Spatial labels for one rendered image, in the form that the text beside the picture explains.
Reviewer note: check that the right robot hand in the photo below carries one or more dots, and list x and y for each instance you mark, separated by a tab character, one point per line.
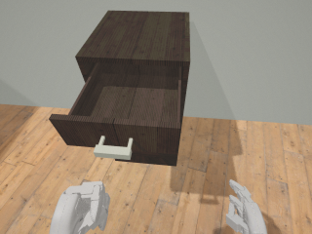
249	219

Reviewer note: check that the drawer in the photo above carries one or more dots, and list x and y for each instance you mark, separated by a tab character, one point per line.
121	101

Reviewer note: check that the cabinet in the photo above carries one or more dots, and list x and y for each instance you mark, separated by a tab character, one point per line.
141	38

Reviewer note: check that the left robot hand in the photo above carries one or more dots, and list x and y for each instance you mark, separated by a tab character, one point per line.
89	201

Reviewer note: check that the handle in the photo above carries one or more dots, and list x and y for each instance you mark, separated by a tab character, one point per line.
113	152

